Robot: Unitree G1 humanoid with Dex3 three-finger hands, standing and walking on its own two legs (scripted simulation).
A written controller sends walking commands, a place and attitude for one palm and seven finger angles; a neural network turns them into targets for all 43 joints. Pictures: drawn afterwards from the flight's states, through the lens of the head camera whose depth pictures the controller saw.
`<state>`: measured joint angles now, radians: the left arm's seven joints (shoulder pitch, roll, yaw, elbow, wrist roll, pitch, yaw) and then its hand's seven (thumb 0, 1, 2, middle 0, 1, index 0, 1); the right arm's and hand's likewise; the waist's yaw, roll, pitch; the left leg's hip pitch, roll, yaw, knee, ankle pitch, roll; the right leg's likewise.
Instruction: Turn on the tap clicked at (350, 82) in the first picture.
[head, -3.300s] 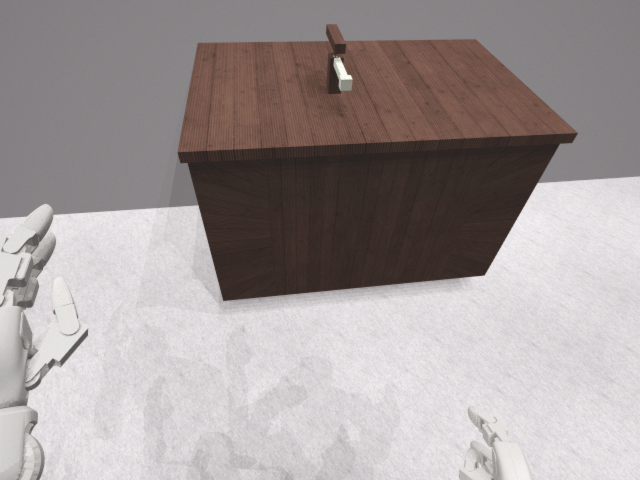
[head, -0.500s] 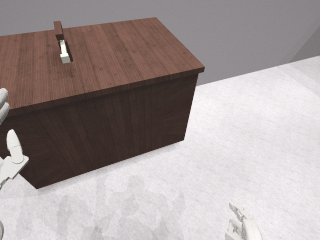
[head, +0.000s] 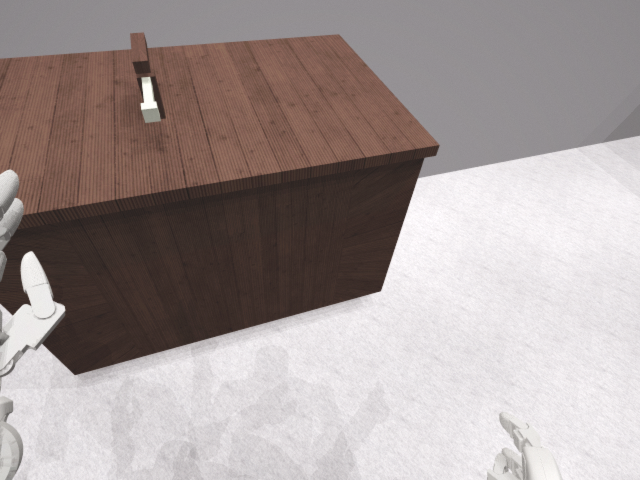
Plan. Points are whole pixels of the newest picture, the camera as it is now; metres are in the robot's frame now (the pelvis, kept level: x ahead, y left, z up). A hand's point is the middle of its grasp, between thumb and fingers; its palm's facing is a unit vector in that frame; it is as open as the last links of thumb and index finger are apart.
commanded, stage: take the last steps up to it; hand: left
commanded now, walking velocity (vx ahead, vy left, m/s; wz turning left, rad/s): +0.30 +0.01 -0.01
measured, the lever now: (150, 112) +0.71 +0.37 +0.06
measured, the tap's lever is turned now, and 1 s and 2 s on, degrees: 0 0 0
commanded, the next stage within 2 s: come to a stop and stand still in 1.28 s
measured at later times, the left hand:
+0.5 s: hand (154, 233) +0.31 +0.20 +0.17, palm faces +0.42 -0.81 -0.41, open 7.4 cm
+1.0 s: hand (152, 151) +0.42 +0.24 +0.19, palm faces +0.44 -0.83 -0.36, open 7.4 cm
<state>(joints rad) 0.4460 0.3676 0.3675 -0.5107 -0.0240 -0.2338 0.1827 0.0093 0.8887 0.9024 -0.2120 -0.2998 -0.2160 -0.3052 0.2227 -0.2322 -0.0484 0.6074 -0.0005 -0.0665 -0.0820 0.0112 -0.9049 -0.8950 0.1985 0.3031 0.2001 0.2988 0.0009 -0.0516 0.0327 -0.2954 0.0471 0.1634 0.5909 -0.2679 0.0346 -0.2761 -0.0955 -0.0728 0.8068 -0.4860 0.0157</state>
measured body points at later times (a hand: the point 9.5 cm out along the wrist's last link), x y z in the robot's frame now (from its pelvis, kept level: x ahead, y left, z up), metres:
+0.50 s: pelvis +0.10 -0.03 +0.00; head +0.11 -0.05 +0.45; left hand +0.29 +0.24 +0.19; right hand +0.26 -0.27 -0.11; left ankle +0.05 +0.09 -0.65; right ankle +0.13 -0.11 -0.73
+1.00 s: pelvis +0.20 -0.01 +0.01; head +0.22 +0.00 +0.46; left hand +0.39 +0.28 +0.21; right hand +0.38 -0.20 -0.08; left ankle +0.22 +0.10 -0.73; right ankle +0.20 -0.13 -0.67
